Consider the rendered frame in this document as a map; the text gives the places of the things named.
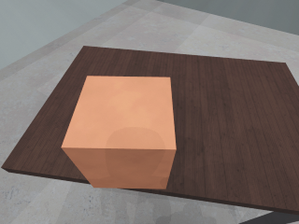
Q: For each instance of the table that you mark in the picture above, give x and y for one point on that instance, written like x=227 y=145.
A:
x=236 y=128

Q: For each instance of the carton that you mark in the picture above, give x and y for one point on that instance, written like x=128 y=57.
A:
x=122 y=132

